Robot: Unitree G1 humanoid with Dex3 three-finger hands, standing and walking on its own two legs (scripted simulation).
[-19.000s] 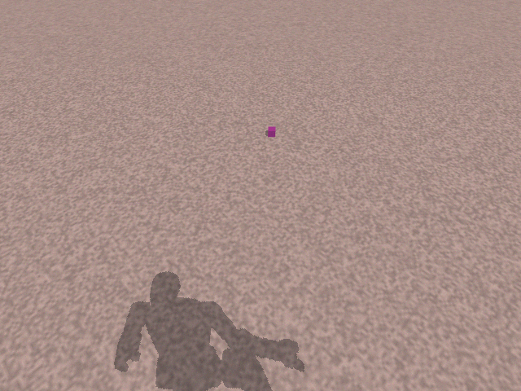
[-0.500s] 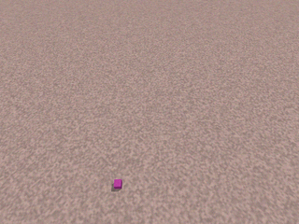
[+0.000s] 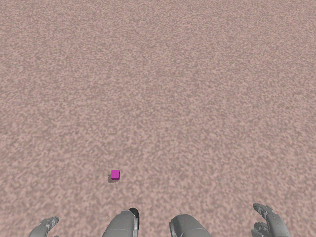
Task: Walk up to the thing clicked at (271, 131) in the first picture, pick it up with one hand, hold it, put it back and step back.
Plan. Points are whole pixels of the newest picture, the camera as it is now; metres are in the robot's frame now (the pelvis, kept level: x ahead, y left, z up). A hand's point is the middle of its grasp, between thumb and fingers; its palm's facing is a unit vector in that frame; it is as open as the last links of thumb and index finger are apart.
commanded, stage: walk up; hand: left
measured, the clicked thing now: (115, 174) +0.45 +0.22 -0.73
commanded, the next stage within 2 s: none
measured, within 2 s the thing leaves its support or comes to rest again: neither
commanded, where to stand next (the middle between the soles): +0.08 -0.05 m, yaw +2 degrees
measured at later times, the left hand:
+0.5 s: hand out of the picture -0.04 +0.28 -0.12, palm faces +0.08 -0.90 -0.43, open 7.4 cm
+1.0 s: hand out of the picture +0.02 +0.24 -0.13, palm faces +0.04 -0.90 -0.43, open 7.3 cm
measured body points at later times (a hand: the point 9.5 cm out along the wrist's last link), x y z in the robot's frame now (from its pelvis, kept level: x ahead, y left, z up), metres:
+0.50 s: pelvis -0.08 -0.01 +0.00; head -0.06 -0.02 +0.45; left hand -0.04 +0.32 -0.09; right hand -0.01 -0.33 -0.12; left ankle -0.12 +0.10 -0.72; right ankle -0.09 -0.14 -0.72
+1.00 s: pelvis -0.07 -0.03 -0.01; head +0.01 -0.05 +0.43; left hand +0.02 +0.29 -0.10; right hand +0.06 -0.32 -0.15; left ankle -0.11 +0.10 -0.65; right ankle +0.09 -0.14 -0.72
